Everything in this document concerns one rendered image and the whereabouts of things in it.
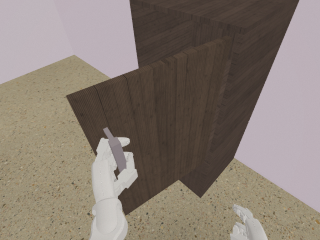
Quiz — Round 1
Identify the right robot hand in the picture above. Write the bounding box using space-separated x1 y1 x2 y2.
230 204 268 240

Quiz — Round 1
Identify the handle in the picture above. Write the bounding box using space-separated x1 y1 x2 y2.
103 127 127 173

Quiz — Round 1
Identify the left robot forearm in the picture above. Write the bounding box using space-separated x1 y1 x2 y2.
88 197 128 240

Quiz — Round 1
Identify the left robot hand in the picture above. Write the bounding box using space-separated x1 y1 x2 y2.
91 137 138 203

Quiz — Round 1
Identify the cupboard door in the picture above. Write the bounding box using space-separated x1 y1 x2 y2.
66 35 232 215

